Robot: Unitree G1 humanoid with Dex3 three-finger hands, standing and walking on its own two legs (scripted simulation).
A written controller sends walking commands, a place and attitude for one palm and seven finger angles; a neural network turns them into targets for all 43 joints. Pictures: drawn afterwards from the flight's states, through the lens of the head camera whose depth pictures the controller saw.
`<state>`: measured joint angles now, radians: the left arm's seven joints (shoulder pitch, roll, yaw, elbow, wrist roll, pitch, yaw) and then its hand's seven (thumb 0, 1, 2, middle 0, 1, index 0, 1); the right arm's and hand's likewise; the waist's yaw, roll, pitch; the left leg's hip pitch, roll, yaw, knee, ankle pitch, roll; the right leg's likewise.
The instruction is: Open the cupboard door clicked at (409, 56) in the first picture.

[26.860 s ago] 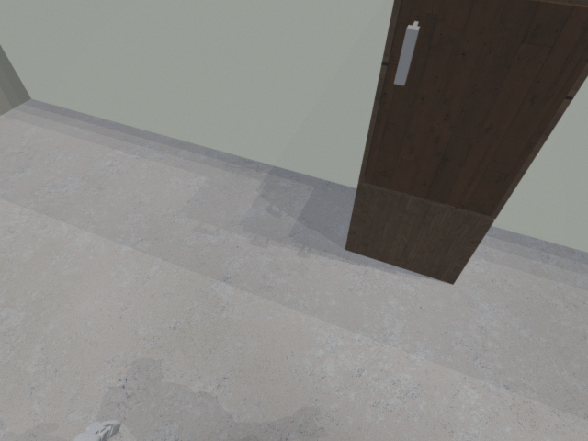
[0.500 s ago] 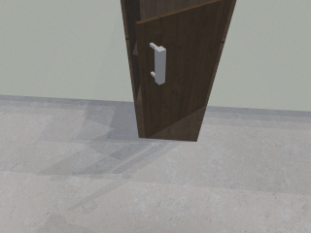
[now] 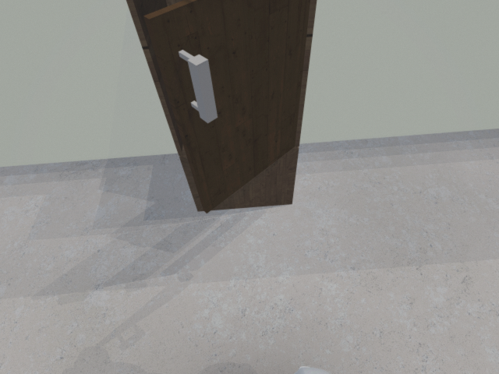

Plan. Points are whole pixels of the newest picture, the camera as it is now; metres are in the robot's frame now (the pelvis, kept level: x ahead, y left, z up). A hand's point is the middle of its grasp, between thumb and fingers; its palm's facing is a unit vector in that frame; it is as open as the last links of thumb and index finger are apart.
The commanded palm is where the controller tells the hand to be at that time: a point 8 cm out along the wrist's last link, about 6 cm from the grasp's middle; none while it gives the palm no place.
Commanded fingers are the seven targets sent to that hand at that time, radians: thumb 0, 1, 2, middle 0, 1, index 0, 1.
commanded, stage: walk to a spot facing it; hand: left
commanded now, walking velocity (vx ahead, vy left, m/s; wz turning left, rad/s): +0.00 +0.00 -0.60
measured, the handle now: (196, 86) +0.60 +0.14 +0.12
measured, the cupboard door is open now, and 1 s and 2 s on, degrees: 39 39 39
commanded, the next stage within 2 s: none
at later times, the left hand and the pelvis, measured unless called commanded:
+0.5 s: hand out of the picture +0.10 +0.17 -0.16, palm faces -0.19 -0.95 -0.24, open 7.4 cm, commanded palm none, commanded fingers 0.00 0.90 0.90 -0.20 -0.30 -0.20 -0.30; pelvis +0.03 -0.02 +0.01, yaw -17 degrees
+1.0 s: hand (208, 293) +0.28 +0.11 -0.15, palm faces -0.60 -0.76 -0.25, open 7.4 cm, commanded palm none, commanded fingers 0.00 0.90 0.90 -0.20 -0.30 -0.20 -0.30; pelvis +0.06 +0.01 +0.00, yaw -37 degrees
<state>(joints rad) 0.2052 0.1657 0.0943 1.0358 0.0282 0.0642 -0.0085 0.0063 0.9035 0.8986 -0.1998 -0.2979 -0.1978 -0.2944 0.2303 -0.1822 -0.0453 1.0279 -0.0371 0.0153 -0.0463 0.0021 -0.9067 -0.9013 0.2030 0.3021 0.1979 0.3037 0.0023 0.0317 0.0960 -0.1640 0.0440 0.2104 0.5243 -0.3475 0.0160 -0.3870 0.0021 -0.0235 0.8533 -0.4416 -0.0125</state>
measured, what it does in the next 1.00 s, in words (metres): steps on the spot, turning right: left foot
